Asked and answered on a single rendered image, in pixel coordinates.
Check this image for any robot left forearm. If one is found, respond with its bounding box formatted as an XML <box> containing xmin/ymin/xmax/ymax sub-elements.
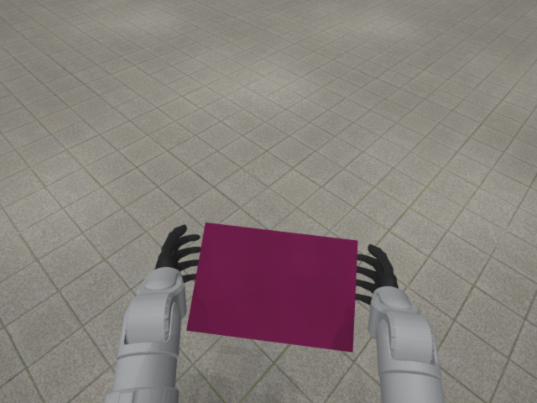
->
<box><xmin>104</xmin><ymin>267</ymin><xmax>187</xmax><ymax>403</ymax></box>

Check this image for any carton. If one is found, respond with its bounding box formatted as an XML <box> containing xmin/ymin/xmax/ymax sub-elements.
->
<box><xmin>186</xmin><ymin>222</ymin><xmax>358</xmax><ymax>352</ymax></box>

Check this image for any robot right forearm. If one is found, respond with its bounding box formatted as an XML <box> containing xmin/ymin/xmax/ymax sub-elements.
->
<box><xmin>368</xmin><ymin>286</ymin><xmax>445</xmax><ymax>403</ymax></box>

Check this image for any robot left hand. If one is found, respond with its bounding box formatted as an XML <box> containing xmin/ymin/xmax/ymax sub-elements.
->
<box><xmin>155</xmin><ymin>225</ymin><xmax>201</xmax><ymax>283</ymax></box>

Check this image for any robot right hand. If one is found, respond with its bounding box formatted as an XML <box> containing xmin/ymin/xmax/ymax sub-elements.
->
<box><xmin>355</xmin><ymin>244</ymin><xmax>399</xmax><ymax>305</ymax></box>

